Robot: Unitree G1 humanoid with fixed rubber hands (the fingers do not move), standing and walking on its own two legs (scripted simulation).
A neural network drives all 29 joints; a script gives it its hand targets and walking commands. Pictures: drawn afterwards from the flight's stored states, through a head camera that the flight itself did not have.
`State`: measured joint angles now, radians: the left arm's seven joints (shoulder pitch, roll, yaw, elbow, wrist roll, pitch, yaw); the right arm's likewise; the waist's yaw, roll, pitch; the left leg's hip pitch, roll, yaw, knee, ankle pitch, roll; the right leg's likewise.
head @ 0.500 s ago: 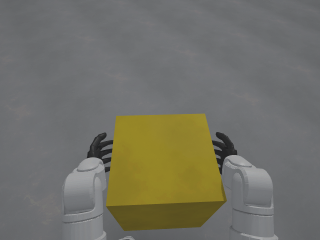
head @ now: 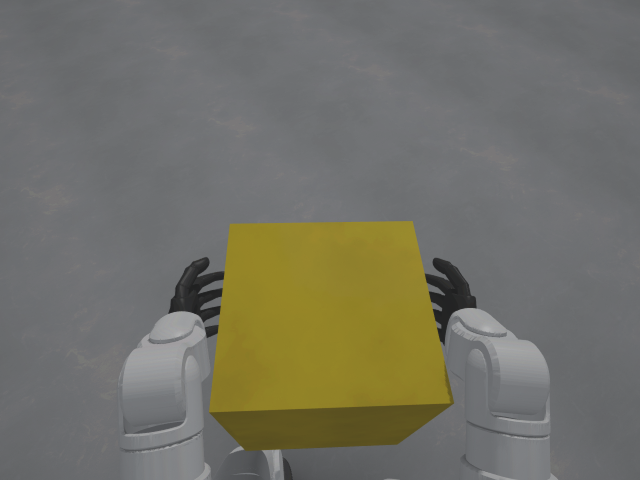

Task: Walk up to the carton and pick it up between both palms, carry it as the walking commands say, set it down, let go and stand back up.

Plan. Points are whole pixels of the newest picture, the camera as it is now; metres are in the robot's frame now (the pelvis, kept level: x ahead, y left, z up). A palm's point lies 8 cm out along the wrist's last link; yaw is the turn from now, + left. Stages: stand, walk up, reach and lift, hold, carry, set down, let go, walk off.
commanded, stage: carry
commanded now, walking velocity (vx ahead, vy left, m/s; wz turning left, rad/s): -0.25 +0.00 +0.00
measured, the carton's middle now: (322, 345) +0.27 +0.00 +0.00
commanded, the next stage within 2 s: hold in 1.84 s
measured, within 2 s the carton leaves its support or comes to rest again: neither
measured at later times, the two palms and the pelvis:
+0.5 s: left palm (132, 453) +0.15 +0.17 +0.09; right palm (472, 434) +0.15 -0.13 +0.09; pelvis -0.12 +0.02 +0.00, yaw +0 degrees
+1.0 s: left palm out of the picture +0.10 +0.18 +0.10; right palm out of the picture +0.10 -0.12 +0.10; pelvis -0.17 +0.03 +0.01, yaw +0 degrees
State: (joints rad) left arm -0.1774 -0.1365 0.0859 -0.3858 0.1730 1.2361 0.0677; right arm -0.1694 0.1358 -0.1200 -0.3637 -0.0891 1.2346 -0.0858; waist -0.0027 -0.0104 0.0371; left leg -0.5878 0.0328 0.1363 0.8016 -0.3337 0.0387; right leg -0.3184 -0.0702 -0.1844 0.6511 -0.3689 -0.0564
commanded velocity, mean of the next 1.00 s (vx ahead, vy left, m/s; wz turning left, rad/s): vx -0.04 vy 0.00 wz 0.00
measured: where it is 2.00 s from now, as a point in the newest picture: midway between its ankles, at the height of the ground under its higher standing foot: outside the picture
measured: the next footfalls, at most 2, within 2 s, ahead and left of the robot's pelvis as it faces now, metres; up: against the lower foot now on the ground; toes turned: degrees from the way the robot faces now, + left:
left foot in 0.34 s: -0.09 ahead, +0.12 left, +0.00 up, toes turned +2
right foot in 0.52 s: -0.04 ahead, -0.09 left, +0.00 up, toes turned +3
